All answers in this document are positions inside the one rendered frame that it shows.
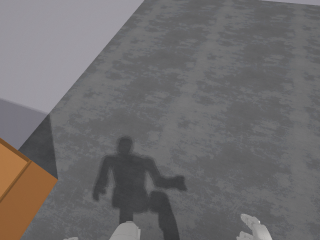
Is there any left robot thigh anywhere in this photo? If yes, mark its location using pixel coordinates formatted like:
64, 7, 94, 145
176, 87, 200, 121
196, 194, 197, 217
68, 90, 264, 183
109, 222, 141, 240

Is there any robot right hand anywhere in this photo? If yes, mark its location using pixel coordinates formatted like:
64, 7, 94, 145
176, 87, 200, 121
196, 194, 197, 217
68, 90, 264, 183
236, 213, 272, 240

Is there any cupboard door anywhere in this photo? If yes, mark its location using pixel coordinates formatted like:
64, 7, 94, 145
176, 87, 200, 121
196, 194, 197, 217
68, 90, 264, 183
0, 143, 28, 197

